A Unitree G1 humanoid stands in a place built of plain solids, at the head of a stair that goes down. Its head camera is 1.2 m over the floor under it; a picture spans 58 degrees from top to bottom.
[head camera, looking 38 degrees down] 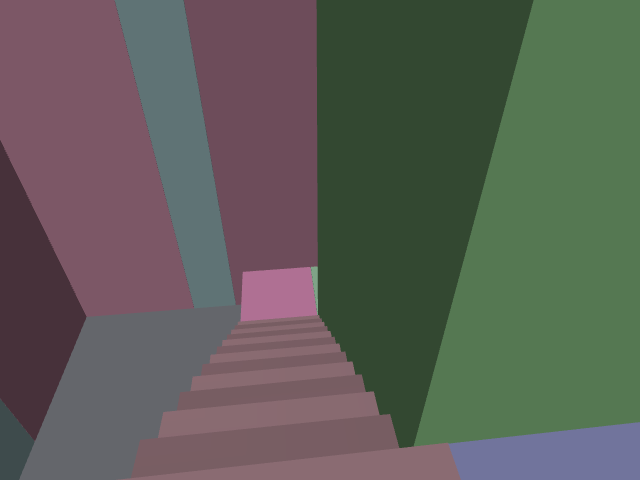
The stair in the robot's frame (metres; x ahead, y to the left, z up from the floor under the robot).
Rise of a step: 0.18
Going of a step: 0.20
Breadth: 0.93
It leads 6 degrees to the left of straight ahead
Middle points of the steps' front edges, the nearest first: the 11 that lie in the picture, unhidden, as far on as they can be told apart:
0.56 0.10 0.00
0.76 0.12 -0.18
0.96 0.15 -0.36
1.17 0.17 -0.54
1.37 0.19 -0.72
1.57 0.21 -0.90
1.77 0.24 -1.08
1.98 0.26 -1.26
2.18 0.28 -1.43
2.39 0.30 -1.61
2.59 0.33 -1.79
